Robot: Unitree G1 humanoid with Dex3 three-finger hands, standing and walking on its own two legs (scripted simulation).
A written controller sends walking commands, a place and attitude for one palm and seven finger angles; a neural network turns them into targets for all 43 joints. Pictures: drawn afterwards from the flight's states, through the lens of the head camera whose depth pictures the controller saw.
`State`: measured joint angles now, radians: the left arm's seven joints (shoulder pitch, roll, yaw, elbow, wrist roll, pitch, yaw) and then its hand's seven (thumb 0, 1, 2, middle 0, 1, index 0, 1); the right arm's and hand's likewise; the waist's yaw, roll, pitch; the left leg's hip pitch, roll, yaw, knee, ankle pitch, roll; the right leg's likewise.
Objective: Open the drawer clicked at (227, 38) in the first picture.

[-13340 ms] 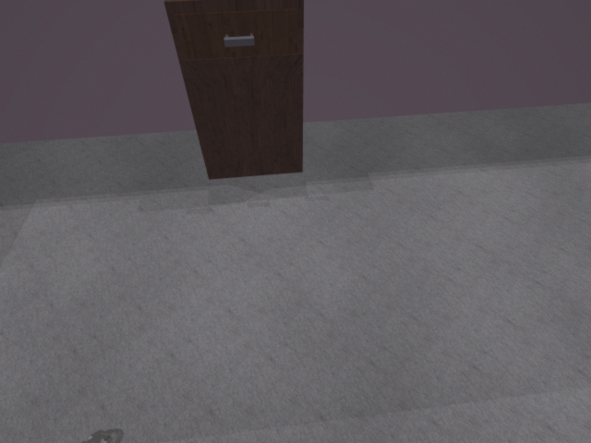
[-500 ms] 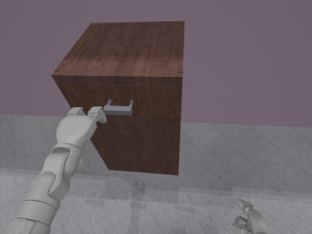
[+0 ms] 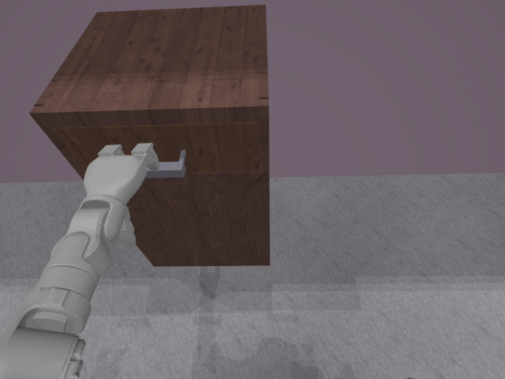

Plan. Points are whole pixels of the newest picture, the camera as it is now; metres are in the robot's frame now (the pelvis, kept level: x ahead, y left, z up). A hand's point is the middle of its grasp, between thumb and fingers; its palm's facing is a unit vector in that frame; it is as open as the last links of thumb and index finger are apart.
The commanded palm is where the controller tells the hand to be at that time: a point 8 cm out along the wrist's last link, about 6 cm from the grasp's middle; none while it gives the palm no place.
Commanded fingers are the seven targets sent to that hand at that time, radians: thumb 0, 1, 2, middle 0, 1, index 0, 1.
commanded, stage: move the hooked fingers above the handle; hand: left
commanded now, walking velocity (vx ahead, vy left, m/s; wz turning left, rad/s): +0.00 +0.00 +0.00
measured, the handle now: (161, 162) +0.56 +0.25 -0.05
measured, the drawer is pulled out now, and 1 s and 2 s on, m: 0.00 0.00 0.00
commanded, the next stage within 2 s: lower the fingers behind the handle in 1.54 s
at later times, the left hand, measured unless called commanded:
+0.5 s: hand (144, 176) +0.46 +0.24 +0.02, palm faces -0.06 -0.01 -1.00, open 13.8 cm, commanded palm +0.45 +0.24 +0.08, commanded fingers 0.00 -0.50 0.30 -0.30 -1.20 -0.30 -1.20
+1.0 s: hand (153, 165) +0.50 +0.23 +0.00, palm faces -0.07 -0.03 -1.00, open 13.8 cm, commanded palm +0.48 +0.24 +0.06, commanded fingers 0.00 -0.50 0.30 -0.30 -1.20 -0.30 -1.20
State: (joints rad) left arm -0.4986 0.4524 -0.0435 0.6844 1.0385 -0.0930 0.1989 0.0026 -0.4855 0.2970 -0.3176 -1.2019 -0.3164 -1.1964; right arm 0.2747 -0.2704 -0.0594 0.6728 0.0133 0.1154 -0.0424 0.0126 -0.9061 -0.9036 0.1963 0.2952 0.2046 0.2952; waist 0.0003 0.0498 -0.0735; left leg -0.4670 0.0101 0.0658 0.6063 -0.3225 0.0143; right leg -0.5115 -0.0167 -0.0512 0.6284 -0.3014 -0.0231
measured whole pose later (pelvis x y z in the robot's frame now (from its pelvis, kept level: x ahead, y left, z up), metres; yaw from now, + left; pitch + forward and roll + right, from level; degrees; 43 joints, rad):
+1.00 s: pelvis +0.00 +0.02 -0.02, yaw -2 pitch +21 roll -2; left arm -0.87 0.52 0.02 1.12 1.11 -0.08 0.31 0.00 -0.48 0.30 -0.32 -1.20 -0.32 -1.20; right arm 0.40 -0.28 -0.06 0.71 -0.03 0.12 -0.01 0.01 -0.90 -0.90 0.20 0.30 0.21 0.30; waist -0.13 0.05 -0.14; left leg -0.76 0.03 0.07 0.79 -0.40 0.04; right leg -0.78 0.00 -0.04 0.74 -0.33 0.00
